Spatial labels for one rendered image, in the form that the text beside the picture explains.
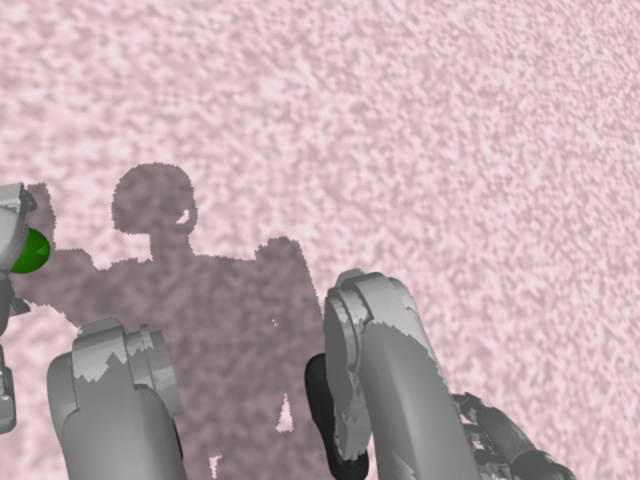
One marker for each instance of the left robot hand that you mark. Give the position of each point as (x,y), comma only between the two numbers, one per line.
(15,202)

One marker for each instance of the right robot hand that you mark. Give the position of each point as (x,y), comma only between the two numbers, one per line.
(502,439)

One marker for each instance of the ball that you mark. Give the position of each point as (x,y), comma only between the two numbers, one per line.
(35,254)

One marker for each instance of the right robot foot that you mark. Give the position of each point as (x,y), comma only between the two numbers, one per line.
(321,405)

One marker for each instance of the left robot arm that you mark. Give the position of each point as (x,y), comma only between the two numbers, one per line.
(7,395)

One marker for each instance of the right robot arm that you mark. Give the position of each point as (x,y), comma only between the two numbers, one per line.
(539,465)

